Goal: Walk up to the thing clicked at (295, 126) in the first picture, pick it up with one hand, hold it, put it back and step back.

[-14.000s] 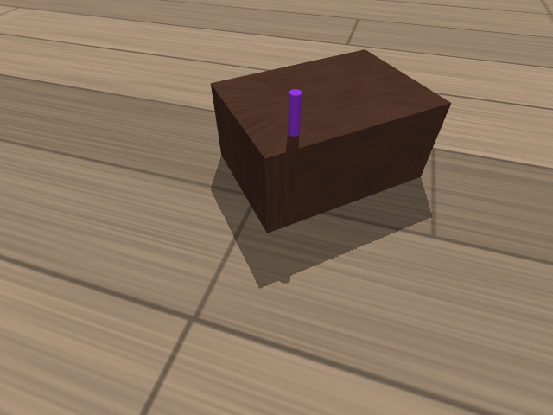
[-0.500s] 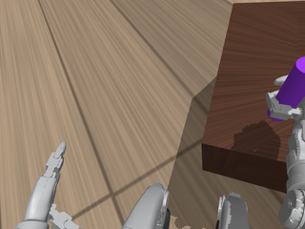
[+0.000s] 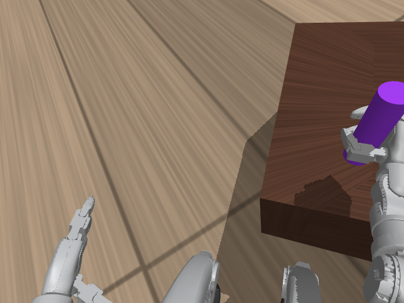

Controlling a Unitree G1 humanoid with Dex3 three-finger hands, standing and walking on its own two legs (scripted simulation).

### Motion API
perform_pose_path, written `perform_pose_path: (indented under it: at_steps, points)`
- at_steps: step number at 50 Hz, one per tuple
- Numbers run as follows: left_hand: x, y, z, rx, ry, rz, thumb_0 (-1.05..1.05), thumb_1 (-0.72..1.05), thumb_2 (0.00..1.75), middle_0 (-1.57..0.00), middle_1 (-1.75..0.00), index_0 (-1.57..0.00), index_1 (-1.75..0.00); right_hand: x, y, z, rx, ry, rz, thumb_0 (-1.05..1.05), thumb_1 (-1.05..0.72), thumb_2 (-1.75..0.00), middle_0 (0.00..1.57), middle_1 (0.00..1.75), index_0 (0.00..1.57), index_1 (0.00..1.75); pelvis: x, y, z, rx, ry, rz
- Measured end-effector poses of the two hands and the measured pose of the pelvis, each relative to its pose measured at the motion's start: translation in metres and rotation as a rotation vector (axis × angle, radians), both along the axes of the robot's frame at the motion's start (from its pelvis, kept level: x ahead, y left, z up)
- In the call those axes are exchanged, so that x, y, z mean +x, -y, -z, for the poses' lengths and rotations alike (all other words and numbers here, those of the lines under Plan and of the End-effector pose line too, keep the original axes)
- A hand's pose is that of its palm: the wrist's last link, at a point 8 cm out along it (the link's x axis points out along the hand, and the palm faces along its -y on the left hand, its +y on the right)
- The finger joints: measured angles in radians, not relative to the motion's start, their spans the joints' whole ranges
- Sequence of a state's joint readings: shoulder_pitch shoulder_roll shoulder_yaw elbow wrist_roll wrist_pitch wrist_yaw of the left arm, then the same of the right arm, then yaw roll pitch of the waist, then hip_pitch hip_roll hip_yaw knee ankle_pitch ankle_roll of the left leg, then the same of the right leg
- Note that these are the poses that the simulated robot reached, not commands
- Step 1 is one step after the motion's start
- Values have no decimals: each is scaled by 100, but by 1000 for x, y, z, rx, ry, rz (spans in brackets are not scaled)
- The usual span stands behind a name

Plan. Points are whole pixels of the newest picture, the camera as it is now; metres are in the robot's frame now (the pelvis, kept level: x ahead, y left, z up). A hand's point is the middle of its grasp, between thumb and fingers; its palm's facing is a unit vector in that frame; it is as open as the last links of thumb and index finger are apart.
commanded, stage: lift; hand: right
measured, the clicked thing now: (372, 129) +0.47 -0.21 +0.01
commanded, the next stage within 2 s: hold in 1.38 s
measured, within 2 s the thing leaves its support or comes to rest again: neither
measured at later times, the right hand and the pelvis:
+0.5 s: hand (381, 140) +0.41 -0.20 +0.07, palm faces +0.17 +0.98 -0.01, open 6.5 cm; pelvis +0.01 +0.00 +0.05, yaw -2 degrees
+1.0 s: hand (380, 144) +0.38 -0.17 +0.12, palm faces +0.16 +0.99 +0.00, open 6.5 cm; pelvis +0.02 +0.01 +0.08, yaw -2 degrees
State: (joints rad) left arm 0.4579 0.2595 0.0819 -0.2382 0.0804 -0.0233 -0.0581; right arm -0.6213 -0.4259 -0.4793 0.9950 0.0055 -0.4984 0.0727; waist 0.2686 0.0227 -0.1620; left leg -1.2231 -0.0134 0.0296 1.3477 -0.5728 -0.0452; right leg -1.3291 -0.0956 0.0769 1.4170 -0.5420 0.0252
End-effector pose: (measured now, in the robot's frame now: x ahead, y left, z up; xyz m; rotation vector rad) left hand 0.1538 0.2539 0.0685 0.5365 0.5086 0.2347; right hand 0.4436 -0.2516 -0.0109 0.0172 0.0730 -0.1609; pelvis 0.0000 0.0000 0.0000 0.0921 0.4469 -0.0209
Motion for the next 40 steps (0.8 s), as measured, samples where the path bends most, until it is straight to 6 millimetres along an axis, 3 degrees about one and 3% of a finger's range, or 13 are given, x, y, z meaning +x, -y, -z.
perform_pose_path:
  at_steps: [10,25,40]
  points:
    - [-2,2,-2,-48,-14,-11,-1,-53,6,-6,-6,-5,-6,-19,-1,-23,-11,10,3,-1,0,-116,94,111,94,111,3,1,-16,-10,37,5]
    - [7,1,-4,-150,-39,-33,-1,-54,6,-6,-5,-5,-6,-59,-4,-84,-25,41,14,-1,0,-116,94,111,94,111,12,2,-49,-42,132,16]
    - [11,-6,0,-222,-68,-69,-1,-53,5,-5,-5,-5,-5,-87,-20,-119,-22,58,11,-1,0,-116,94,111,94,111,17,-4,-71,-70,205,14]
